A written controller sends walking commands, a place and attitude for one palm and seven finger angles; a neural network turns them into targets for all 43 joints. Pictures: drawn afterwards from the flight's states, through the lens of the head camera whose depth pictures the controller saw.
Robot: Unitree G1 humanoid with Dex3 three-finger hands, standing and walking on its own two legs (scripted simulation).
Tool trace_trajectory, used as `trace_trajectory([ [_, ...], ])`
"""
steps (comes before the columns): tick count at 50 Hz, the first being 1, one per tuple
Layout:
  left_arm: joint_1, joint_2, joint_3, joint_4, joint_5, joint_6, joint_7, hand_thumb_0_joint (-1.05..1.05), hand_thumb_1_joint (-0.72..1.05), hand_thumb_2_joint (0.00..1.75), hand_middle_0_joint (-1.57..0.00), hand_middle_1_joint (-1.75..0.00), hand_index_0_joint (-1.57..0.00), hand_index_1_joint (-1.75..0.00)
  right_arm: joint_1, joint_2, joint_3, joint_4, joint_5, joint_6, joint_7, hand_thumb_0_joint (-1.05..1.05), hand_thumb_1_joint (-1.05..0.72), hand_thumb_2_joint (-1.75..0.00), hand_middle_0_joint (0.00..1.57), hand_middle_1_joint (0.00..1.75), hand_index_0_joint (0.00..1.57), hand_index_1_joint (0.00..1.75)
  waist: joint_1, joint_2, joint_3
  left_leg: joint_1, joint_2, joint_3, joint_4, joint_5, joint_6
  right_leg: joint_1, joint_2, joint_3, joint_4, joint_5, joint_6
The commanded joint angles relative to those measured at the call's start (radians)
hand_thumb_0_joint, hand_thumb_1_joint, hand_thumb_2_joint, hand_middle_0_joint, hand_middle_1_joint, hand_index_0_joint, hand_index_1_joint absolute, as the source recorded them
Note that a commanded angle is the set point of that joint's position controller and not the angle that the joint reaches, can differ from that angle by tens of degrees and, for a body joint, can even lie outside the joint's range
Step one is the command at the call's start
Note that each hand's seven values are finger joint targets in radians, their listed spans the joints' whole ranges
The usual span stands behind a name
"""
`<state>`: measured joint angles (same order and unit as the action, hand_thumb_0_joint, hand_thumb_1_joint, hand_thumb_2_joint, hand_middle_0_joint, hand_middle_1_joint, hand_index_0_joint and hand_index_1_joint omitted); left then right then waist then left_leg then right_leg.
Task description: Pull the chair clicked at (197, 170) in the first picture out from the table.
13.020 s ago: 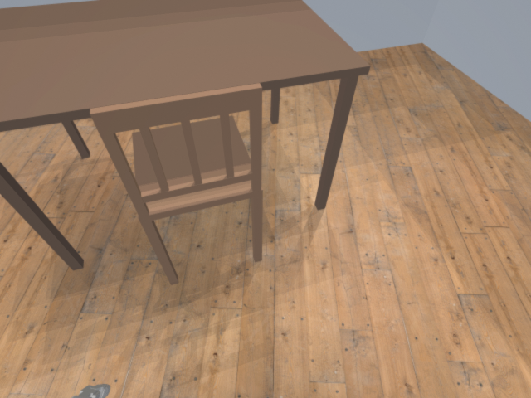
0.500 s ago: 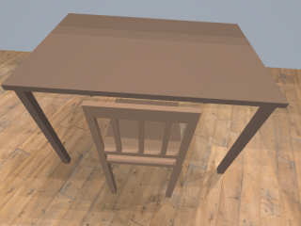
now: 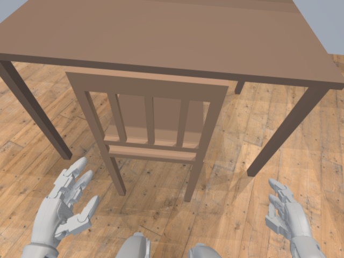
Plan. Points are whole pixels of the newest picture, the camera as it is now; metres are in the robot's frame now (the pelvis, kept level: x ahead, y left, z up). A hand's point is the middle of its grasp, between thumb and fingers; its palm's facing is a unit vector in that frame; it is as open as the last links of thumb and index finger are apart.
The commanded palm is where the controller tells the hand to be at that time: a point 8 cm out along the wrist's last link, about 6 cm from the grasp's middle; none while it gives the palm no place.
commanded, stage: raise the hand toward the chair's back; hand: left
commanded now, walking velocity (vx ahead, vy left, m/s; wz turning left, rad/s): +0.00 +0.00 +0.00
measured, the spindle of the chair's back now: (150, 121) +0.49 +0.09 -0.02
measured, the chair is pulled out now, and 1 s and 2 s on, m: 0.00 0.00 0.00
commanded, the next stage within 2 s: aim the fingers beside a spindle in 1.68 s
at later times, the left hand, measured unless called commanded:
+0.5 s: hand (76, 204) +0.22 +0.21 +0.04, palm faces -0.02 -1.00 -0.03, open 13.6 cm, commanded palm +0.19 +0.26 +0.05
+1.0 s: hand (54, 202) +0.22 +0.24 +0.05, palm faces +0.00 -1.00 -0.03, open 16.8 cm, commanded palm +0.20 +0.29 +0.06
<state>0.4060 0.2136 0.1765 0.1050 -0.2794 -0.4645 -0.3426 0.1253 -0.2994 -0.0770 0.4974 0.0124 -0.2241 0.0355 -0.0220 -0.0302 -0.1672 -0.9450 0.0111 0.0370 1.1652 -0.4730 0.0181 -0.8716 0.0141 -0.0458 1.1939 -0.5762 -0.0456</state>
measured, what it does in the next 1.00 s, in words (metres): stands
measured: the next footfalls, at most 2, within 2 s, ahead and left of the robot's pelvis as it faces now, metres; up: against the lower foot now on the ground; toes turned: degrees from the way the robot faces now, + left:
none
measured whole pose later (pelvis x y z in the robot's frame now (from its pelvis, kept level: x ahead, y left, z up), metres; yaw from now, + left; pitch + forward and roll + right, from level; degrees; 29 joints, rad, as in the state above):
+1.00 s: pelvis -0.01 +0.03 +0.00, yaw +1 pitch +15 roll -5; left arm 0.32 0.29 0.20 -0.03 -0.30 -0.34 -0.31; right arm 0.16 -0.23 0.06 0.53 0.00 -0.22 -0.03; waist 0.01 0.03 -0.11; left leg -0.99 0.00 -0.03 1.19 -0.47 0.06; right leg -0.85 0.02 -0.11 1.12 -0.54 -0.01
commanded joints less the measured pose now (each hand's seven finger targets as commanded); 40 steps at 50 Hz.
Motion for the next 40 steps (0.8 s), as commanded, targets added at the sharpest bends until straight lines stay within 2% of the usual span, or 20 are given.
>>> trace_trajectory([
  [1,-0.04,0.167,0.122,-0.374,-0.053,-0.034,0.014,0.0,0.39,0.68,-0.15,-0.22,-0.15,-0.22,0.025,-0.077,-0.012,-0.169,0.013,-0.026,-0.042,0.0,-0.9,-0.9,0.2,0.3,0.2,0.3,0.016,0.077,-0.164,0.118,-0.029,-0.067,-0.065,0.105,0.01,0.062,-0.007,0.161,-0.252,0.126,0.067],
  [2,-0.092,0.179,0.103,-0.436,-0.05,-0.056,0.013,0.0,0.36,0.67,-0.15,-0.22,-0.15,-0.22,0.04,-0.08,-0.007,-0.157,0.01,-0.033,-0.053,0.0,-0.9,-0.9,0.2,0.3,0.2,0.3,-0.005,0.105,-0.18,0.139,-0.023,-0.075,-0.047,0.132,0.015,0.053,-0.004,0.154,-0.238,0.18,0.065],
  [3,-0.109,0.19,0.105,-0.443,-0.047,-0.074,0.01,0.0,0.34,0.66,-0.14,-0.21,-0.14,-0.21,0.052,-0.08,-0.003,-0.134,0.009,-0.039,-0.063,0.0,-0.9,-0.9,0.2,0.3,0.2,0.3,-0.012,0.104,-0.174,0.144,-0.017,-0.083,-0.035,0.155,0.016,0.045,0.0,0.148,-0.226,0.223,0.062],
  [4,-0.168,0.191,0.079,-0.474,-0.044,-0.091,-0.003,0.0,0.32,0.65,-0.14,-0.21,-0.14,-0.21,0.061,-0.087,0.005,-0.123,0.004,-0.047,-0.072,0.0,-0.9,-0.9,0.2,0.3,0.2,0.3,-0.042,0.063,-0.195,0.132,-0.014,-0.089,0.002,0.165,0.024,0.033,0.001,0.164,-0.216,0.257,0.081],
  [6,-0.18,0.17,0.061,-0.366,-0.052,-0.089,-0.044,0.0,0.27,0.63,-0.14,-0.2,-0.14,-0.2,0.068,-0.083,0.015,-0.071,0.009,-0.062,-0.088,0.0,-0.9,-0.9,0.2,0.3,0.2,0.3,-0.057,0.067,-0.147,0.096,-0.005,-0.097,0.022,0.152,0.021,0.016,-0.003,0.164,-0.219,0.26,0.079],
  [8,-0.186,0.183,0.076,-0.304,-0.062,-0.064,-0.086,0.0,0.22,0.61,-0.13,-0.19,-0.13,-0.19,0.059,-0.092,0.019,-0.047,0.014,-0.073,-0.101,0.0,-0.9,-0.9,0.2,0.3,0.2,0.3,-0.052,0.04,-0.161,0.065,0.0,-0.102,0.028,0.136,0.023,0.023,-0.005,0.163,-0.221,0.224,0.081],
  [9,-0.172,0.207,0.107,-0.276,-0.067,-0.035,-0.1,0.0,0.2,0.6,-0.13,-0.19,-0.13,-0.19,0.045,-0.092,0.02,-0.046,0.018,-0.076,-0.107,0.0,-0.9,-0.9,0.2,0.3,0.2,0.3,-0.036,0.049,-0.177,0.061,-0.002,-0.102,0.04,0.146,0.023,0.043,-0.011,0.188,-0.229,0.233,0.095],
  [11,-0.114,0.221,0.148,-0.251,-0.08,0.026,-0.116,0.0,0.15,0.58,-0.13,-0.18,-0.13,-0.18,0.039,-0.085,0.018,-0.049,0.022,-0.073,-0.109,0.0,-0.9,-0.9,0.2,0.3,0.2,0.3,0.0,0.02,-0.253,0.068,-0.006,-0.104,0.015,0.177,0.02,0.129,-0.027,0.193,-0.239,0.275,0.104],
  [14,-0.042,0.242,0.229,-0.215,-0.095,0.103,-0.099,0.0,0.08,0.55,-0.12,-0.17,-0.12,-0.17,0.013,-0.068,0.014,-0.054,0.025,-0.056,-0.106,0.0,-0.9,-0.9,0.2,0.3,0.2,0.3,0.04,-0.014,-0.301,0.071,-0.013,-0.11,-0.001,0.224,0.014,0.214,-0.042,0.213,-0.245,0.374,0.135],
  [16,-0.028,0.215,0.215,-0.266,-0.094,0.105,-0.077,0.0,0.04,0.53,-0.11,-0.16,-0.11,-0.16,0.017,-0.055,0.013,-0.061,0.021,-0.053,-0.096,0.0,-0.9,-0.9,0.2,0.3,0.2,0.3,0.052,0.01,-0.3,0.103,-0.018,-0.108,-0.037,0.257,0.01,0.211,-0.036,0.175,-0.23,0.415,0.121],
  [19,-0.014,0.206,0.215,-0.26,-0.087,0.076,-0.036,0.0,-0.03,0.5,-0.11,-0.15,-0.11,-0.15,0.013,-0.053,0.008,-0.054,0.016,-0.054,-0.088,0.0,-0.9,-0.9,0.2,0.3,0.2,0.3,0.049,-0.01,-0.255,0.11,-0.022,-0.11,-0.055,0.249,0.007,0.172,-0.022,0.15,-0.224,0.395,0.113],
  [22,-0.024,0.173,0.17,-0.237,-0.08,0.034,-0.02,0.0,-0.1,0.47,-0.1,-0.14,-0.1,-0.14,0.017,-0.06,0.007,-0.056,0.012,-0.057,-0.083,0.0,-0.9,-0.9,0.2,0.3,0.2,0.3,0.027,-0.021,-0.183,0.083,-0.023,-0.104,-0.074,0.171,0.003,0.097,-0.012,0.126,-0.23,0.262,0.094],
  [24,-0.028,0.177,0.164,-0.244,-0.077,0.007,-0.011,0.0,-0.15,0.45,-0.1,-0.14,-0.1,-0.14,0.02,-0.069,0.005,-0.057,0.013,-0.063,-0.084,0.0,-0.9,-0.9,0.2,0.3,0.2,0.3,0.031,-0.017,-0.183,0.098,-0.021,-0.104,-0.084,0.158,0.007,0.074,0.002,0.107,-0.224,0.208,0.079],
  [26,-0.033,0.18,0.137,-0.289,-0.075,-0.016,-0.004,0.0,-0.2,0.43,-0.09,-0.13,-0.09,-0.13,0.027,-0.078,0.005,-0.068,0.01,-0.07,-0.082,0.0,-0.9,-0.9,0.2,0.3,0.2,0.3,0.033,0.056,-0.203,0.138,-0.022,-0.099,-0.106,0.149,0.009,0.051,0.014,0.068,-0.21,0.153,0.051],
  [28,-0.048,0.192,0.134,-0.305,-0.07,-0.027,0.011,0.0,-0.24,0.41,-0.09,-0.12,-0.09,-0.12,0.031,-0.088,0.005,-0.07,0.007,-0.074,-0.086,0.0,-0.9,-0.9,0.2,0.3,0.2,0.3,0.026,0.053,-0.211,0.158,-0.02,-0.105,-0.115,0.135,0.013,0.025,0.025,0.046,-0.204,0.119,0.039],
  [29,-0.043,0.201,0.137,-0.319,-0.063,-0.027,0.021,0.0,-0.27,0.4,-0.08,-0.12,-0.08,-0.12,0.029,-0.091,0.005,-0.071,0.007,-0.074,-0.088,0.0,-0.9,-0.9,0.2,0.3,0.2,0.3,0.028,0.057,-0.212,0.171,-0.016,-0.112,-0.124,0.142,0.014,0.021,0.033,0.03,-0.195,0.124,0.034],
  [33,-0.041,0.187,0.105,-0.372,-0.047,-0.022,0.051,0.0,-0.36,0.36,-0.07,-0.1,-0.07,-0.1,0.031,-0.098,0.013,-0.079,0.003,-0.072,-0.085,0.0,-0.9,-0.9,0.2,0.3,0.2,0.3,0.025,0.148,-0.224,0.247,-0.008,-0.136,-0.165,0.141,0.006,-0.005,0.041,-0.02,-0.174,0.134,0.019],
  [35,-0.052,0.196,0.103,-0.386,-0.035,-0.008,0.064,0.0,-0.41,0.34,-0.07,-0.09,-0.07,-0.09,0.031,-0.1,0.017,-0.083,0.001,-0.066,-0.084,0.0,-0.9,-0.9,0.2,0.3,0.2,0.3,0.021,0.16,-0.225,0.266,-0.004,-0.152,-0.183,0.133,0.002,-0.011,0.044,-0.03,-0.174,0.133,0.018],
  [37,-0.042,0.176,0.09,-0.355,-0.03,0.012,0.068,0.0,-0.45,0.32,-0.06,-0.09,-0.06,-0.09,0.028,-0.099,0.023,-0.084,0.002,-0.056,-0.084,0.0,-0.9,-0.9,0.2,0.3,0.2,0.3,0.015,0.13,-0.181,0.26,0.0,-0.166,-0.202,0.113,-0.003,-0.013,0.049,-0.041,-0.181,0.128,0.017],
  [40,-0.077,0.195,0.095,-0.374,-0.024,0.029,0.067,0.0,-0.5,0.3,-0.06,-0.08,-0.06,-0.08,0.032,-0.102,0.031,-0.088,-0.001,-0.05,-0.084,0.0,-0.9,-0.9,0.2,0.3,0.2,0.3,0.016,0.164,-0.203,0.29,0.001,-0.178,-0.213,0.123,-0.011,-0.011,0.049,-0.045,-0.18,0.134,0.015],
])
